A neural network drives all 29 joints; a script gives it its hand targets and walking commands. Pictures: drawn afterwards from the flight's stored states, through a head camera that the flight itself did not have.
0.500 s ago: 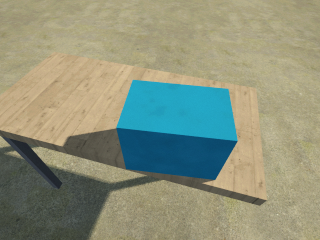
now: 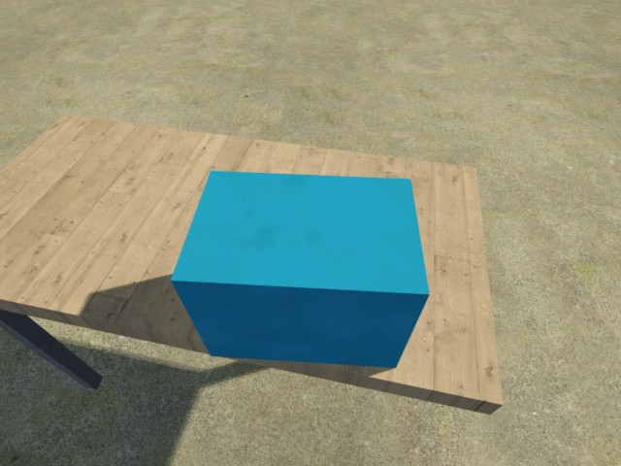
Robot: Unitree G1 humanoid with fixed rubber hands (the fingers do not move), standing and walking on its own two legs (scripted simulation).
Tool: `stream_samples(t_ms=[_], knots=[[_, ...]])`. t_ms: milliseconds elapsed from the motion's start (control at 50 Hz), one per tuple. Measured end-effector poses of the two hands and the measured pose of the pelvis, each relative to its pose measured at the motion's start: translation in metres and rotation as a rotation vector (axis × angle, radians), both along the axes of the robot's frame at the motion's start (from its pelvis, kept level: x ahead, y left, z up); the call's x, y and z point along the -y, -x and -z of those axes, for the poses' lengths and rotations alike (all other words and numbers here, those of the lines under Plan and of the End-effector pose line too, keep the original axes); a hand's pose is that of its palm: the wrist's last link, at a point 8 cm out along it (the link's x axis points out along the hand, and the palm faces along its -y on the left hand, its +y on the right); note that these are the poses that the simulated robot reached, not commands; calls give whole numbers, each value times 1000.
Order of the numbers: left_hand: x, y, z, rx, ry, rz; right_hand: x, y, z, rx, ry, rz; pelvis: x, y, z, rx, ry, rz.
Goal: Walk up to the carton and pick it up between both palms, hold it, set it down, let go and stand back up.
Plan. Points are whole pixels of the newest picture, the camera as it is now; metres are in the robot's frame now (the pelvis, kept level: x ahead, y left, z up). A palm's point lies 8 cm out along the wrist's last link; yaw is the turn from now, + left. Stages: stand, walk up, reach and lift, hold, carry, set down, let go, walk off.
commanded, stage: walk up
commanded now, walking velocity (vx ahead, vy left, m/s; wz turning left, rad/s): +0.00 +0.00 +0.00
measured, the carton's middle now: (305, 272) +0.37 +0.00 +0.02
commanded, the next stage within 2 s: none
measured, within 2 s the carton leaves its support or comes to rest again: neither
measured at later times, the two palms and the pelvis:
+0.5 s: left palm out of the picture -0.01 +0.20 -0.15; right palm out of the picture -0.02 -0.23 -0.15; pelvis +0.01 -0.02 +0.00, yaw -1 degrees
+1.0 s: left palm out of the picture -0.01 +0.21 -0.15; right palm out of the picture -0.08 -0.22 -0.15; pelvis -0.02 -0.01 +0.00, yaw -3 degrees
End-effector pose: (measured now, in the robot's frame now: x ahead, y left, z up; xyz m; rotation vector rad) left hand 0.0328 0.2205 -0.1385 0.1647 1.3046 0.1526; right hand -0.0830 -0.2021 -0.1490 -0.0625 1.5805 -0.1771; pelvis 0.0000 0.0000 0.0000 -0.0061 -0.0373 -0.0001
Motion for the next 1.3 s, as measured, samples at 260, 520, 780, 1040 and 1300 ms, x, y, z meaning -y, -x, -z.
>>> stream_samples(t_ms=[260,520,780,1040,1300], knots=[[22,29,3,-99,14,-65,29,-68,-1,64,36,-66,17,-14,-3,-21,10,-12],[21,39,8,-116,27,-45,31,-61,-3,82,66,-35,16,-6,0,-21,8,20],[16,43,3,-100,28,-42,3,-18,-5,21,-2,-20,10,2,-5,-9,3,12],[7,40,7,-67,2,-19,23,-5,0,22,59,-5,7,19,3,-32,-13,43],[-48,16,4,-14,10,48,-17,15,-14,119,89,90,-33,26,-3,-40,19,68]])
